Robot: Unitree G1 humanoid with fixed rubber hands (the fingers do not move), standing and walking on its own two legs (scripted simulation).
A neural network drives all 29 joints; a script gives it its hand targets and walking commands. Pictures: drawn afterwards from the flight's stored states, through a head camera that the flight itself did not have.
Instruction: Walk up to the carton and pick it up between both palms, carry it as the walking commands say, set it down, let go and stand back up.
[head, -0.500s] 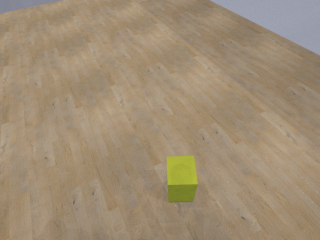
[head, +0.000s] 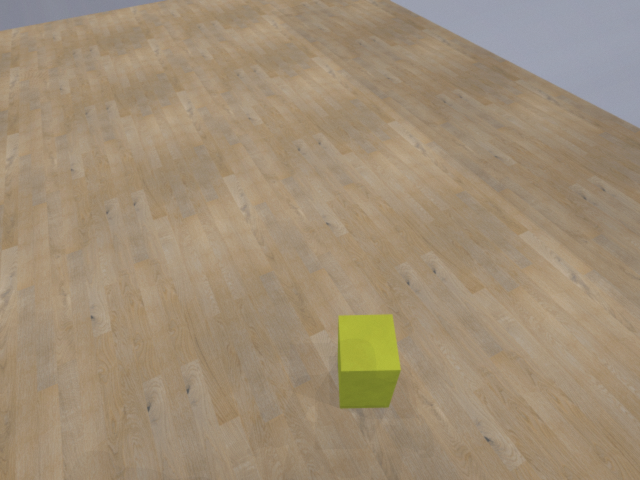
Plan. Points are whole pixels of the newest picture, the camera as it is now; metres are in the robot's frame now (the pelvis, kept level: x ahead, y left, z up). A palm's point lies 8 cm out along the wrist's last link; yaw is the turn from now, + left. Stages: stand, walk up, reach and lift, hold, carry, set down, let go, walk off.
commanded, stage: walk up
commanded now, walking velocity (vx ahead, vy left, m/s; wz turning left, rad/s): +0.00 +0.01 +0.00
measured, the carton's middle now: (364, 363) +0.52 -0.08 -0.63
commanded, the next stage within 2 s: none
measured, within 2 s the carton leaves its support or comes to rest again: neither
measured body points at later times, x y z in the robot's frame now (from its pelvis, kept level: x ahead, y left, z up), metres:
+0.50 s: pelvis +0.02 -0.08 +0.00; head +0.02 -0.09 +0.45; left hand +0.06 +0.19 -0.13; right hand +0.08 -0.34 -0.14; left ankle +0.04 +0.11 -0.71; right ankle +0.02 -0.17 -0.74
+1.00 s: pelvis +0.18 -0.06 -0.01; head +0.20 -0.07 +0.44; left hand +0.15 +0.21 -0.14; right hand +0.27 -0.31 -0.15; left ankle +0.24 +0.09 -0.73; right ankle +0.02 -0.17 -0.73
